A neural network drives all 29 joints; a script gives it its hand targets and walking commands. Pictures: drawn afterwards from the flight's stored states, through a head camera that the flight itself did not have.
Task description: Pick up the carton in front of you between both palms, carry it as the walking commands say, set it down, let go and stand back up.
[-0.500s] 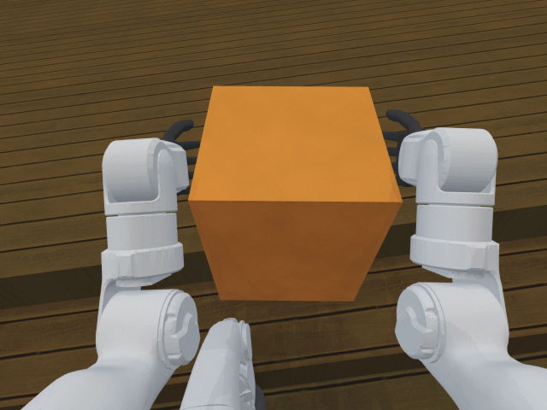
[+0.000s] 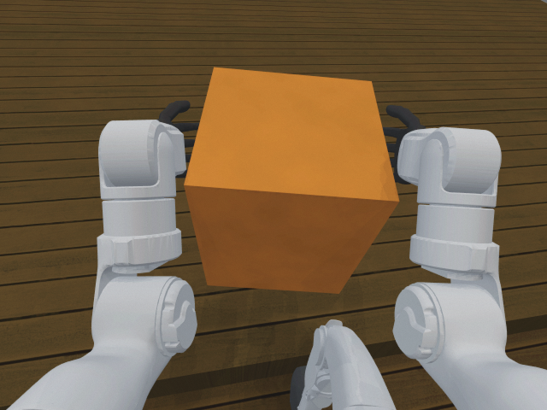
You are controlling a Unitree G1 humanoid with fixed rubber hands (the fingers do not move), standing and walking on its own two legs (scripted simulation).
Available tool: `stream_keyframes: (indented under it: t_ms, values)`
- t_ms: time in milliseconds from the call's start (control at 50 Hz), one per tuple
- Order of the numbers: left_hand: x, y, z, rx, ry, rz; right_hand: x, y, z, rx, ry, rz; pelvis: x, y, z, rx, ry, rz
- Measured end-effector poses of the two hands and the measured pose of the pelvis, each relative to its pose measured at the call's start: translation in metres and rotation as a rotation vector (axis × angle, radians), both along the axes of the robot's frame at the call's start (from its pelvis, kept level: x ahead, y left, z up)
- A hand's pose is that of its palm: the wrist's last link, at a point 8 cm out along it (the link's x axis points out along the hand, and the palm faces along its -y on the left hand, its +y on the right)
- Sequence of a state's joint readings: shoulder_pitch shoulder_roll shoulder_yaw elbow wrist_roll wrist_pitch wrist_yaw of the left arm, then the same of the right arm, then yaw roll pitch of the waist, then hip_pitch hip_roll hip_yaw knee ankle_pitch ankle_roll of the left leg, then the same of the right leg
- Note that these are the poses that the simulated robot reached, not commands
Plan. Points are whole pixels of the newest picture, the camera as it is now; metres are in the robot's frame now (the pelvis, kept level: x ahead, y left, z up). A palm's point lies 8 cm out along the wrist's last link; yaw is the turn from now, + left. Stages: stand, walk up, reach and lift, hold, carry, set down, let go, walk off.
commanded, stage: carry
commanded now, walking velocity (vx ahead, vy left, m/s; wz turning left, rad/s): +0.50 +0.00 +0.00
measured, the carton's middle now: (282, 191) +0.40 +0.01 +0.13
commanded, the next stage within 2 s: none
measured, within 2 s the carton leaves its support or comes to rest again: neither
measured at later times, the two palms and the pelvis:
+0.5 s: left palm out of the picture +0.69 +0.21 +0.39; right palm out of the picture +0.70 -0.09 +0.38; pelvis +0.32 +0.05 +0.17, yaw +1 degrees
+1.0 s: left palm out of the picture +0.98 +0.23 +0.52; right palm out of the picture +0.97 -0.07 +0.52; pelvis +0.59 +0.07 +0.31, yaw +0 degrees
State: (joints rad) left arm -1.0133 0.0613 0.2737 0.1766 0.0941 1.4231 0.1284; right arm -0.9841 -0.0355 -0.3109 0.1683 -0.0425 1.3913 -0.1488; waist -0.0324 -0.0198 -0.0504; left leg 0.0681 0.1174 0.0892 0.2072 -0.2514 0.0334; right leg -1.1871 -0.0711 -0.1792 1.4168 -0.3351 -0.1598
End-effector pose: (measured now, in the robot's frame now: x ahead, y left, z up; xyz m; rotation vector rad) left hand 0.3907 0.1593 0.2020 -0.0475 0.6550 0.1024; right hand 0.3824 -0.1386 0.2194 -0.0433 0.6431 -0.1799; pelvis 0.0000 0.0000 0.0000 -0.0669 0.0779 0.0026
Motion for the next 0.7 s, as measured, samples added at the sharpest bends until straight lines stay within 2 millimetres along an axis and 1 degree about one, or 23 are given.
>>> stream_keyframes:
  t_ms: [40, 80, 100, 140, 180, 220, 260, 320, 360, 400, 440, 480, 520, 560, 580, 640, 700]
  values:
    - [0.021, 0.007, 0.006, 0.021, 0.043, 0.045, 0.040, 0.007, 0.005, 0.020, 0.044, 0.048, 0.032, -0.012, 0.015, -0.010, 0.000, -0.006]
    - [0.035, 0.015, 0.011, 0.050, 0.090, 0.089, 0.075, 0.016, 0.008, 0.043, 0.090, 0.099, 0.053, -0.020, 0.032, -0.011, -0.016, -0.005]
    - [0.041, 0.018, 0.014, 0.068, 0.113, 0.103, 0.089, 0.020, 0.010, 0.051, 0.111, 0.113, 0.062, -0.020, 0.043, -0.015, -0.023, -0.003]
    - [0.051, 0.024, 0.021, 0.081, 0.156, 0.122, 0.108, 0.028, 0.016, 0.091, 0.154, 0.133, 0.080, -0.020, 0.066, -0.019, -0.035, 0.001]
    - [0.064, 0.028, 0.036, 0.075, 0.177, 0.136, 0.125, 0.033, 0.028, 0.100, 0.176, 0.138, 0.100, -0.020, 0.088, -0.012, -0.043, 0.011]
    - [0.084, 0.031, 0.056, 0.072, 0.164, 0.147, 0.145, 0.036, 0.048, 0.100, 0.163, 0.142, 0.120, -0.020, 0.107, 0.004, -0.050, 0.023]
    - [0.108, 0.032, 0.081, 0.071, 0.125, 0.153, 0.168, 0.037, 0.072, 0.105, 0.123, 0.143, 0.142, -0.017, 0.122, 0.020, -0.049, 0.030]
    - [0.149, 0.035, 0.122, 0.083, 0.050, 0.154, 0.205, 0.038, 0.108, 0.124, 0.049, 0.139, 0.179, -0.006, 0.136, 0.033, -0.038, 0.030]
    - [0.177, 0.037, 0.146, 0.094, 0.017, 0.150, 0.231, 0.041, 0.129, 0.133, 0.015, 0.136, 0.206, 0.005, 0.144, 0.048, -0.037, 0.021]
    - [0.207, 0.041, 0.165, 0.104, 0.007, 0.138, 0.256, 0.044, 0.145, 0.133, 0.005, 0.129, 0.236, 0.017, 0.153, 0.069, -0.036, 0.018]
    - [0.240, 0.044, 0.180, 0.107, 0.021, 0.122, 0.282, 0.046, 0.155, 0.124, 0.019, 0.116, 0.267, 0.029, 0.163, 0.101, -0.020, 0.019]
    - [0.276, 0.046, 0.189, 0.108, 0.044, 0.094, 0.307, 0.047, 0.161, 0.109, 0.042, 0.091, 0.299, 0.044, 0.170, 0.120, -0.001, 0.014]
    - [0.314, 0.047, 0.193, 0.101, 0.067, 0.048, 0.328, 0.047, 0.164, 0.093, 0.067, 0.049, 0.331, 0.062, 0.177, 0.123, -0.005, 0.021]
    - [0.349, 0.046, 0.192, 0.080, 0.097, -0.003, 0.342, 0.046, 0.163, 0.057, 0.100, -0.001, 0.354, 0.076, 0.190, 0.119, -0.023, 0.024]
    - [0.363, 0.046, 0.190, 0.065, 0.118, -0.021, 0.347, 0.046, 0.162, 0.041, 0.124, -0.019, 0.363, 0.080, 0.199, 0.116, -0.030, 0.024]
    - [0.392, 0.048, 0.190, 0.041, 0.182, -0.043, 0.364, 0.049, 0.166, 0.011, 0.193, -0.038, 0.391, 0.086, 0.229, 0.115, -0.046, 0.022]
    - [0.419, 0.056, 0.205, 0.039, 0.194, -0.043, 0.393, 0.057, 0.184, 0.005, 0.208, -0.035, 0.418, 0.092, 0.257, 0.097, -0.039, 0.004]
